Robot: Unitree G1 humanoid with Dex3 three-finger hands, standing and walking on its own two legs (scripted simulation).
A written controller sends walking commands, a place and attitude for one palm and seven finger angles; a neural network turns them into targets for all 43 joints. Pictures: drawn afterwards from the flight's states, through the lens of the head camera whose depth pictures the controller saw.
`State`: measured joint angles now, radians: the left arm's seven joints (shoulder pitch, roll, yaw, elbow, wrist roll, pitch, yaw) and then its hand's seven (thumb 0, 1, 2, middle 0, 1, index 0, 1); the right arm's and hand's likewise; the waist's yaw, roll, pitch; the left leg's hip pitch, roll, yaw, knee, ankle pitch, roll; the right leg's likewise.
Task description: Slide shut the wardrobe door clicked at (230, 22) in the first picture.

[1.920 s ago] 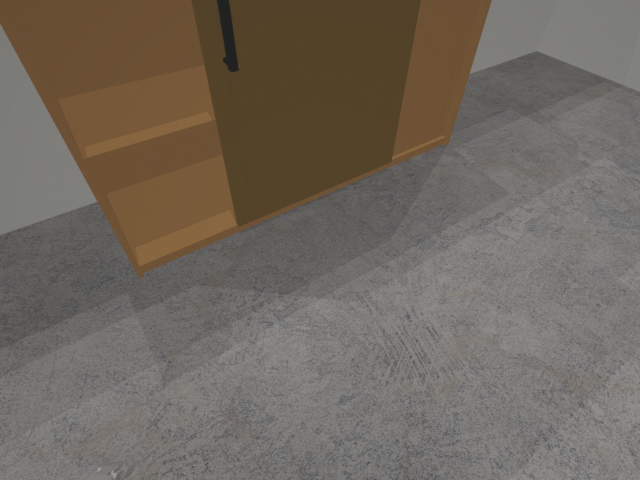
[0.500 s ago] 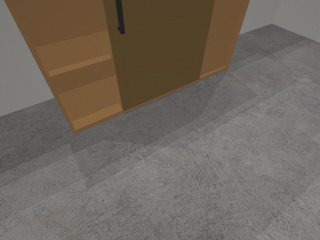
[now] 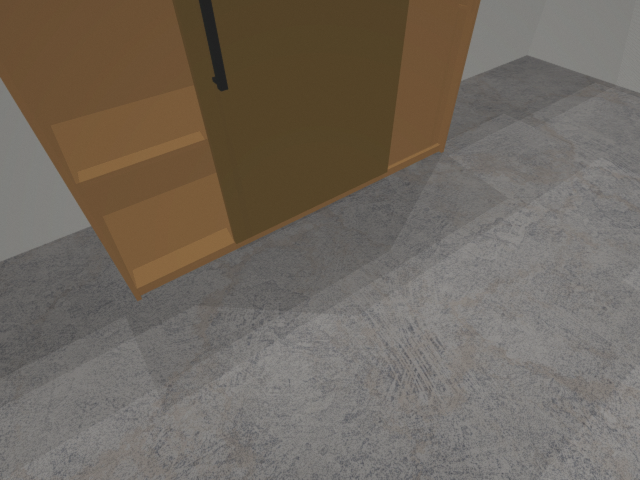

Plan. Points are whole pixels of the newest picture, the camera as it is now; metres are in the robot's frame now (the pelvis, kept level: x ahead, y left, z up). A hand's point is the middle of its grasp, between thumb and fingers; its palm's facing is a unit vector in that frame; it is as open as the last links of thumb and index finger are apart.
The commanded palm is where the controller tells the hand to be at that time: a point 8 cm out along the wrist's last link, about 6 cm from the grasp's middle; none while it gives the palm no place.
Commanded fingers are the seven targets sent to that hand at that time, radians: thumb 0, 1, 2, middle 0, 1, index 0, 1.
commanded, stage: walk to a spot facing it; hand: right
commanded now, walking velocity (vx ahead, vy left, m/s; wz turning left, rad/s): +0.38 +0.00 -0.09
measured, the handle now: (208, 34) +1.17 +0.37 +0.12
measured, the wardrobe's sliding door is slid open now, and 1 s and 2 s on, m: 0.42 0.42 0.42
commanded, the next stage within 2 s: turn to face it in 0.80 s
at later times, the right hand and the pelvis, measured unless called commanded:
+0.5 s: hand (425, 408) +0.29 -0.15 -0.17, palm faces +0.05 +0.98 -0.19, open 7.4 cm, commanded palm none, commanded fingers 0.00 -0.90 -0.90 0.20 0.30 0.20 0.30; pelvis +0.19 +0.03 -0.01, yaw -4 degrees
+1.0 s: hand (449, 340) +0.41 -0.21 -0.16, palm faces +0.16 +0.97 -0.16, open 7.4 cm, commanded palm none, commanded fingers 0.00 -0.90 -0.90 0.20 0.30 0.20 0.30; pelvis +0.41 -0.03 +0.01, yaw -7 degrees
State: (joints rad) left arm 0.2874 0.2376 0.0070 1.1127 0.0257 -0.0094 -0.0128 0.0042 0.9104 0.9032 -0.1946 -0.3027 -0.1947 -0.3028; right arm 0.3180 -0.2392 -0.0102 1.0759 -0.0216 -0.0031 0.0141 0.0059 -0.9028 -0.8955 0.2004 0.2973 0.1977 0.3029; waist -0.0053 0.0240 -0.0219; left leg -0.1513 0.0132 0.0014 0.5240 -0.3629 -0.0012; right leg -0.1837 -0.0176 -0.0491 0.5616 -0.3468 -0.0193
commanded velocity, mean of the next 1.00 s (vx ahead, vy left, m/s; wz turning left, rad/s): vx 0.30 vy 0.00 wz -0.06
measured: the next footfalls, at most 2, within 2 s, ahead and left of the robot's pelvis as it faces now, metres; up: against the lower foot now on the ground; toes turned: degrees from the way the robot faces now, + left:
left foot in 0.38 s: +0.29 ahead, +0.15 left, +0.00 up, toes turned +7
right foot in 0.74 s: +0.41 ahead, -0.12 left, +0.00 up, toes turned -16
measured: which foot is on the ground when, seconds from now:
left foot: down 0.00-0.00, up 0.02-0.36, down 0.38-0.74, up 0.76-1.00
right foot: down 0.00-0.38, up 0.40-0.72, down 0.74-1.00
